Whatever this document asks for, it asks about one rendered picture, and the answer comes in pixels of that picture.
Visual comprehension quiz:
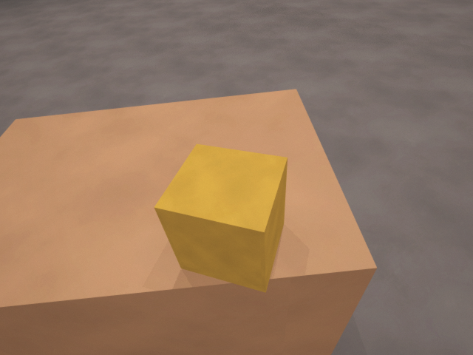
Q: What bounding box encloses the carton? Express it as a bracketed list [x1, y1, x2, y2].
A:
[154, 144, 287, 293]

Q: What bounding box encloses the pedestal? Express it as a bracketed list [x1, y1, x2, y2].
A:
[0, 89, 377, 355]

